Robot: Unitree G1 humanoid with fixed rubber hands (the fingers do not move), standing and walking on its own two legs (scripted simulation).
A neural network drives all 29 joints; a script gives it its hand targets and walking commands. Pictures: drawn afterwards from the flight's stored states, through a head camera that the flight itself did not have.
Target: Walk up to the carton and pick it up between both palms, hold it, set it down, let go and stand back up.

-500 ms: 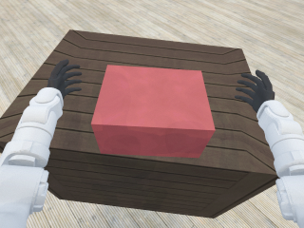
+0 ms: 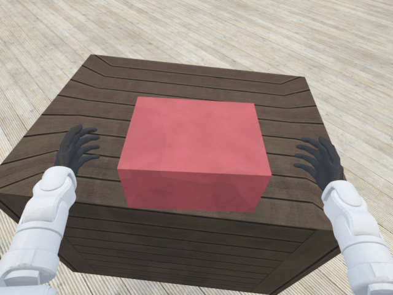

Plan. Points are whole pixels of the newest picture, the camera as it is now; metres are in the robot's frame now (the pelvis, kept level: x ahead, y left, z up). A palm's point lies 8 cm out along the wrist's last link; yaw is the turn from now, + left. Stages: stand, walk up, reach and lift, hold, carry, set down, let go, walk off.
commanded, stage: set down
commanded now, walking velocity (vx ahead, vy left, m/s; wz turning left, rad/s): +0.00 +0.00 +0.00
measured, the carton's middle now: (194, 153) +0.45 +0.00 +0.01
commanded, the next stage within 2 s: let go in 1.60 s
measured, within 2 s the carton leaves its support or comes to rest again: neither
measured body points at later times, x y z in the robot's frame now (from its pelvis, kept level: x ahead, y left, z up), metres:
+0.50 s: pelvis +0.01 +0.01 +0.00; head +0.01 +0.02 +0.45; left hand +0.31 +0.25 +0.05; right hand +0.28 -0.26 +0.06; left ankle +0.00 +0.12 -0.75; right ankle +0.02 -0.10 -0.75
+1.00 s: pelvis +0.01 +0.01 +0.00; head +0.00 +0.02 +0.45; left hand +0.25 +0.25 +0.00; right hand +0.23 -0.25 +0.02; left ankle +0.00 +0.12 -0.75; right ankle +0.02 -0.10 -0.75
